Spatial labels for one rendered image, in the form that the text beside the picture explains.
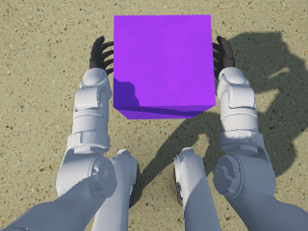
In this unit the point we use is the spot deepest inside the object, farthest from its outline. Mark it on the left robot thigh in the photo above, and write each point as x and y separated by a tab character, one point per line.
113	215

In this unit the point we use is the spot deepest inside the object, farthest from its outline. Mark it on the carton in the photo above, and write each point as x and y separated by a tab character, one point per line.
163	66

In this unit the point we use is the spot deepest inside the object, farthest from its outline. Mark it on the robot right upper arm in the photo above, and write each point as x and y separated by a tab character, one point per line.
248	184

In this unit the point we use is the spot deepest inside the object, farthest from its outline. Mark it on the right robot forearm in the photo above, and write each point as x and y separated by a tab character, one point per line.
238	115

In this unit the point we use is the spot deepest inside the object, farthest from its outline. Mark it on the left robot forearm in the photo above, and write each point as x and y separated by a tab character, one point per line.
90	117

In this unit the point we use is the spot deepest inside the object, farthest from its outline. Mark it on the left robot foot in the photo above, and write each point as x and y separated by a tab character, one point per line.
131	201

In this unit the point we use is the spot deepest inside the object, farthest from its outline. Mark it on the left robot hand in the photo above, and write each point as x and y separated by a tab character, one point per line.
97	56

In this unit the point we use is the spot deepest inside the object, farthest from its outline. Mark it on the robot left upper arm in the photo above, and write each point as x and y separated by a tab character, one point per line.
83	185

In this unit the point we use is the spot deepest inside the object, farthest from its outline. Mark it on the right robot hand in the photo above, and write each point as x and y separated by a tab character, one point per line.
224	55

